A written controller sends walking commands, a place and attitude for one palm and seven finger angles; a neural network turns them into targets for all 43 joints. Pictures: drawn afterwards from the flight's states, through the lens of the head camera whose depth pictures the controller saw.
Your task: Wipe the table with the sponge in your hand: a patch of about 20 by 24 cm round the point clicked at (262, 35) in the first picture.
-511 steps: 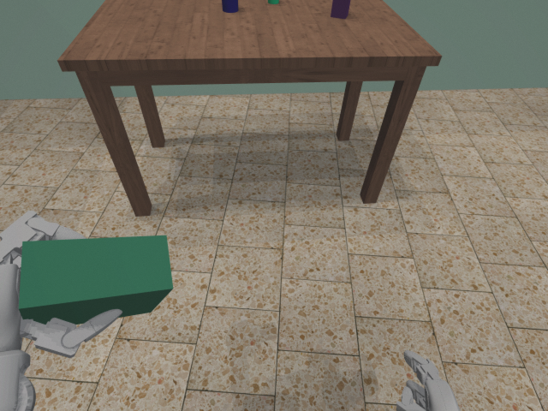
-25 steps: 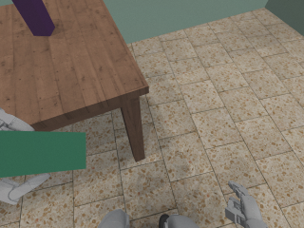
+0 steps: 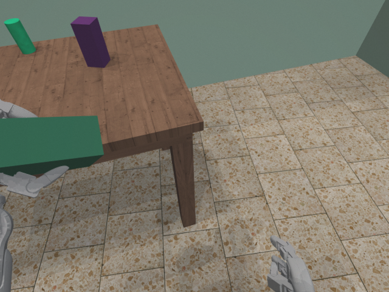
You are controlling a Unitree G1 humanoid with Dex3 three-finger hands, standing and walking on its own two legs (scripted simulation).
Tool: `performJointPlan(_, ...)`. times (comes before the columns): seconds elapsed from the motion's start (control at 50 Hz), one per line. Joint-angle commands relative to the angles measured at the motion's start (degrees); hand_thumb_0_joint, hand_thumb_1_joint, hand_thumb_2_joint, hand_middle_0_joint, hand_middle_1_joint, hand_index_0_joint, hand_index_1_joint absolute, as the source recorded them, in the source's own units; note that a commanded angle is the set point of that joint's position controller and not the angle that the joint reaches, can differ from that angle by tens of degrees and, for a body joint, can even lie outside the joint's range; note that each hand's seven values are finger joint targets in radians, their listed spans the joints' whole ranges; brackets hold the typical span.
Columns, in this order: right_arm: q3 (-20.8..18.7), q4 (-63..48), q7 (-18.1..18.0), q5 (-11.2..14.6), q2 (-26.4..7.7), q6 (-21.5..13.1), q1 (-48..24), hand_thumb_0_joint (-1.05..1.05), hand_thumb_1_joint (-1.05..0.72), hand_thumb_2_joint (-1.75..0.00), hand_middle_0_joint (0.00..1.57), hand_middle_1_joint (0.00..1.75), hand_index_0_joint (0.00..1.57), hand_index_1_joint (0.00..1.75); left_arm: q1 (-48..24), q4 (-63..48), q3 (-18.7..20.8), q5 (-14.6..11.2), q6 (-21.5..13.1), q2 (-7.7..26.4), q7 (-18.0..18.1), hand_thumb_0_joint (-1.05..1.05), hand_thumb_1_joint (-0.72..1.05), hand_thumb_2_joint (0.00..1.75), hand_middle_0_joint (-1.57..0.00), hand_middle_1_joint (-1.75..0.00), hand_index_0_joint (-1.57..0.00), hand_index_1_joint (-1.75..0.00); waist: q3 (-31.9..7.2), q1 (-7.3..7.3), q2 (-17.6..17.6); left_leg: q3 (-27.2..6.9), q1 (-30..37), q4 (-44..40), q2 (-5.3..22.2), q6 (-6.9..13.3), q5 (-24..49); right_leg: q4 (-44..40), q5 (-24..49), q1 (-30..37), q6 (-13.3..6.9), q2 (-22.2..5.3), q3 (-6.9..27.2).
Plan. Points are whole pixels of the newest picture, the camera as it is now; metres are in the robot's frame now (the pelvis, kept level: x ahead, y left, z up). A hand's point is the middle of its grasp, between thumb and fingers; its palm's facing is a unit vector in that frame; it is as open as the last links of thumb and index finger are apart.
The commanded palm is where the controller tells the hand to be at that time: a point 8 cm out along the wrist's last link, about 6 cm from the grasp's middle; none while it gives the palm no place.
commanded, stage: come to a stop and stand still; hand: left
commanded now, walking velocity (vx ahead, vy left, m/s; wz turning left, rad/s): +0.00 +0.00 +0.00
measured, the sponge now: (64, 146) +0.28 +0.24 +0.19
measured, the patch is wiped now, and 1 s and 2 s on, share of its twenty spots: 0.00 0.00 0.00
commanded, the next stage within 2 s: look again from close up in 1.04 s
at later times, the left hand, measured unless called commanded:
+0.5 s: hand (48, 164) +0.25 +0.26 +0.18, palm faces +0.39 -0.84 -0.38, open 10.4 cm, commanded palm +0.19 +0.30 +0.19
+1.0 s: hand (40, 165) +0.26 +0.28 +0.17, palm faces +0.36 -0.85 -0.38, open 10.4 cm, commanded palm +0.20 +0.32 +0.19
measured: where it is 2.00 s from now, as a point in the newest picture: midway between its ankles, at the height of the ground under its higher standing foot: outside the picture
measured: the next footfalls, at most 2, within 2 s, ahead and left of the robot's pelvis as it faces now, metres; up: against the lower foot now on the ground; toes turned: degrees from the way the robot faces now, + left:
none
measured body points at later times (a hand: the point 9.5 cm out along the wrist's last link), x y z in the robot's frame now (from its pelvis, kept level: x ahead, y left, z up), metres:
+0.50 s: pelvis +0.02 +0.02 +0.01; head +0.03 +0.02 +0.46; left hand +0.22 +0.30 +0.20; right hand +0.19 -0.23 -0.06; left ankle +0.03 +0.13 -0.73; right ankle +0.03 -0.08 -0.73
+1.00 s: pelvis +0.03 +0.05 +0.02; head +0.04 +0.05 +0.47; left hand +0.23 +0.33 +0.19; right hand +0.20 -0.19 -0.06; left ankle +0.03 +0.13 -0.73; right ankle +0.03 -0.08 -0.73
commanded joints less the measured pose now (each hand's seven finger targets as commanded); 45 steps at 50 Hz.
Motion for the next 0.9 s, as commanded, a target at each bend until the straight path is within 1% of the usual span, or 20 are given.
performJointPlan(0.0, -4.0, -10.8, 1.2, 0.4, -7.7, -2.4, -3.6, 0.0, -0.9, -0.9, 0.2, 0.3, 0.2, 0.3, 11.3, -17.4, 0.2, -2.0, -1.9, 3.0, -1.2, 0.0, 0.1, 1.3, -1.2, -1.6, -1.2, -1.6, -8.9, -2.28, -10.8, 1.2, 3.9, 0.0, -2.8, 1.4, -1.9, -17.7, -0.4, 4.0, 0.1, -11.3, 16.6)
performJointPlan(0.04, -4.1, -10.7, 1.2, 0.6, -8.0, -1.7, -4.3, 0.0, -0.9, -0.9, 0.2, 0.3, 0.2, 0.3, 13.9, -21.2, 0.8, -1.8, -0.6, 3.3, -1.1, 0.0, 0.1, 1.3, -1.2, -1.6, -1.2, -1.6, -10.4, -2.91, -12.5, 0.2, 5.3, -2.8, -2.3, 1.4, 3.4, -15.5, 4.4, 6.1, 0.3, -9.7, 12.5)
performJointPlan(0.06, -4.3, -10.7, 0.8, 0.5, -8.8, -1.5, -5.8, 0.0, -0.9, -0.9, 0.2, 0.3, 0.2, 0.3, 15.6, -20.5, 3.1, -2.0, 0.1, 5.0, -0.7, 0.0, 0.1, 1.3, -1.2, -1.6, -1.2, -1.6, -10.7, -2.64, -9.3, 0.1, 7.4, -4.5, -1.8, 1.2, 6.3, -14.2, 6.6, 5.2, 1.0, -8.1, 10.9)
performJointPlan(0.08, -4.4, -10.9, 0.4, 0.5, -8.8, -1.1, -5.6, 0.0, -0.9, -0.9, 0.2, 0.3, 0.2, 0.3, 17.1, -21.1, 2.9, -2.1, 0.4, 4.2, -0.7, 0.0, 0.1, 1.3, -1.2, -1.6, -1.2, -1.6, -11.4, -3.01, -7.1, -0.7, 8.2, -6.2, -0.8, 1.5, 8.5, -12.5, 8.4, 6.0, 1.7, -6.9, 8.8)
performJointPlan(0.14, -4.6, -11.6, -0.8, 0.3, -8.8, 0.0, -6.8, 0.0, -0.9, -0.9, 0.2, 0.3, 0.2, 0.3, 18.3, -22.5, 7.0, -2.5, 0.4, 7.5, -0.2, 0.0, 0.1, 1.3, -1.2, -1.6, -1.2, -1.6, -8.8, -2.93, -2.3, -1.3, 6.8, -7.3, -0.8, 1.9, 6.4, -13.8, 5.2, 4.3, 2.1, -6.1, 9.3)
performJointPlan(0.16, -4.5, -11.7, -1.3, 0.1, -9.2, 0.3, -7.9, 0.0, -0.9, -0.9, 0.2, 0.3, 0.2, 0.3, 16.2, -25.2, 9.1, -2.4, 0.2, 10.4, 0.2, 0.0, 0.1, 1.3, -1.2, -1.6, -1.2, -1.6, -7.6, -2.93, 0.5, -1.3, 6.6, -7.6, -0.9, 1.7, 6.6, -13.9, 5.4, 3.3, 2.0, -6.0, 9.5)
performJointPlan(0.2, -4.6, -11.8, -1.8, 0.3, -9.0, 0.4, -7.4, 0.0, -0.9, -0.9, 0.2, 0.3, 0.2, 0.3, 15.8, -26.3, 7.5, -2.6, -0.5, 8.5, 0.6, 0.0, 0.1, 1.3, -1.2, -1.6, -1.2, -1.6, -8.1, -3.15, 3.4, -2.0, 5.9, -8.5, -0.7, 2.1, 6.9, -13.1, 7.3, 5.6, 1.9, -5.8, 9.2)
performJointPlan(0.26, -4.9, -12.0, -2.1, 0.1, -9.5, -0.2, -7.4, 0.0, -0.9, -0.9, 0.2, 0.3, 0.2, 0.3, 12.5, -29.4, 7.6, -2.5, -0.9, 9.4, 1.1, 0.0, 0.1, 1.3, -1.2, -1.6, -1.2, -1.6, -10.0, -3.13, 4.7, -2.3, 8.0, -9.1, -0.7, 2.0, 10.5, -12.2, 11.8, 8.1, 2.1, -5.3, 8.1)
performJointPlan(0.36, -5.8, -10.9, -1.9, 0.2, -10.2, -1.6, -5.8, 0.0, -0.9, -0.9, 0.2, 0.3, 0.2, 0.3, 14.5, -25.5, 1.6, -2.3, -0.3, 3.7, 0.8, 0.0, 0.1, 1.3, -1.2, -1.6, -1.2, -1.6, -11.2, -3.49, 3.2, -1.8, 11.5, -9.7, -0.9, 2.0, 13.4, -12.8, 15.6, 8.7, 2.8, -4.6, 6.4)
performJointPlan(0.4, -6.0, -10.5, -1.7, 0.4, -10.3, -1.4, -5.2, 0.0, -0.9, -0.9, 0.2, 0.3, 0.2, 0.3, 15.7, -23.4, 0.4, -2.1, 0.2, 2.6, 0.8, 0.0, 0.1, 1.3, -1.2, -1.6, -1.2, -1.6, -10.2, -3.51, 0.1, -2.2, 10.2, -10.5, -0.6, 1.9, 12.0, -13.4, 14.4, 8.7, 3.1, -4.3, 5.8)
performJointPlan(0.44, -6.1, -10.4, -1.7, 0.4, -10.5, -1.1, -5.2, 0.0, -0.9, -0.9, 0.2, 0.3, 0.2, 0.3, 15.9, -21.5, 0.1, -2.0, 0.7, 2.5, 0.6, 0.0, 0.1, 1.3, -1.2, -1.6, -1.2, -1.6, -8.7, -3.5, -1.6, -2.3, 9.1, -11.4, -0.7, 1.9, 10.6, -14.2, 13.3, 8.2, 3.3, -4.0, 5.7)
performJointPlan(0.46, -6.1, -10.2, -1.8, 0.3, -10.4, -0.8, -5.4, 0.0, -0.9, -0.9, 0.2, 0.3, 0.2, 0.3, 16.1, -20.2, 1.0, -1.9, 0.9, 3.4, 0.6, 0.0, 0.1, 1.3, -1.2, -1.6, -1.2, -1.6, -7.7, -3.38, -0.6, -2.1, 9.3, -12.4, -0.8, 1.7, 9.5, -14.7, 11.8, 6.8, 3.5, -3.7, 5.8)
performJointPlan(0.54, -5.5, -10.9, -1.9, 0.3, -9.7, 0.0, -5.7, 0.0, -0.9, -0.9, 0.2, 0.3, 0.2, 0.3, 13.5, -21.0, 1.2, -1.9, 1.2, 4.1, 0.4, 0.0, 0.1, 1.3, -1.2, -1.6, -1.2, -1.6, -6.7, -3.24, -1.1, -2.9, 7.2, -14.7, -0.6, 1.7, 6.4, -15.2, 9.1, 7.7, 3.6, -3.2, 5.0)
performJointPlan(0.56, -5.4, -10.9, -2.1, 0.1, -9.9, 0.2, -6.1, 0.0, -0.9, -0.9, 0.2, 0.3, 0.2, 0.3, 12.2, -22.1, 2.1, -1.8, 1.2, 5.6, 0.5, 0.0, 0.1, 1.3, -1.2, -1.6, -1.2, -1.6, -6.3, -3.23, 1.0, -3.0, 7.6, -15.7, -0.7, 1.5, 5.6, -15.3, 8.3, 6.8, 3.6, -2.9, 5.0)
performJointPlan(0.58, -5.2, -11.0, -2.1, 0.1, -9.4, 0.3, -6.0, 0.0, -0.9, -0.9, 0.2, 0.3, 0.2, 0.3, 11.9, -22.3, 1.8, -1.8, 1.2, 5.0, 0.5, 0.0, 0.1, 1.3, -1.2, -1.6, -1.2, -1.6, -6.6, -3.17, 0.6, -3.2, 7.1, -16.1, -0.4, 1.7, 5.6, -15.0, 8.8, 8.1, 3.7, -2.8, 4.3)
performJointPlan(0.64, -5.0, -11.6, -2.1, 0.0, -9.1, 0.3, -6.0, 0.0, -0.9, -0.9, 0.2, 0.3, 0.2, 0.3, 11.0, -24.9, 1.5, -1.9, 1.3, 5.1, 0.5, 0.0, 0.1, 1.3, -1.2, -1.6, -1.2, -1.6, -8.9, -3.06, 1.0, -2.5, 8.5, -15.6, -0.8, 1.7, 8.9, -14.8, 12.3, 10.4, 3.6, -2.8, 4.1)
performJointPlan(0.66, -4.9, -11.6, -2.1, -0.3, -9.2, 0.3, -6.2, 0.0, -0.9, -0.9, 0.2, 0.3, 0.2, 0.3, 10.1, -26.0, 1.8, -1.9, 1.3, 5.9, 0.6, 0.0, 0.1, 1.3, -1.2, -1.6, -1.2, -1.6, -9.1, -3.13, 3.6, -2.4, 9.5, -16.2, -1.0, 1.3, 9.6, -14.5, 12.4, 9.7, 3.7, -2.5, 3.8)
performJointPlan(0.74, -4.8, -11.9, -1.9, -0.3, -9.0, 0.3, -5.7, 0.0, -0.9, -0.9, 0.2, 0.3, 0.2, 0.3, 12.5, -26.5, 0.9, -2.0, 1.9, 4.8, 0.7, 0.0, 0.1, 1.3, -1.2, -1.6, -1.2, -1.6, -10.8, -2.84, 3.5, -2.3, 9.7, -15.3, -1.1, 1.1, 15.6, -14.0, 16.7, 12.5, 3.7, -2.5, 2.9)
performJointPlan(0.82, -5.1, -11.5, -1.8, -0.1, -9.2, 0.9, -5.4, 0.0, -0.9, -0.9, 0.2, 0.3, 0.2, 0.3, 14.8, -24.2, 0.7, -2.1, 2.4, 3.9, 0.7, 0.0, 0.1, 1.3, -1.2, -1.6, -1.2, -1.6, -10.6, -2.89, 1.0, -2.3, 8.9, -15.4, -1.3, 0.6, 15.5, -14.7, 16.9, 13.0, 3.8, -2.5, 2.8)
performJointPlan(0.88, -5.2, -11.4, -1.8, 0.0, -9.3, 1.3, -5.4, 0.0, -0.9, -0.9, 0.2, 0.3, 0.2, 0.3, 15.1, -24.0, 0.3, -2.1, 2.5, 3.6, 0.6, 0.0, 0.1, 1.3, -1.2, -1.6, -1.2, -1.6, -9.9, -2.98, 1.4, -2.5, 8.9, -16.2, -1.2, 0.3, 14.0, -14.7, 15.4, 12.1, 3.9, -2.3, 2.6)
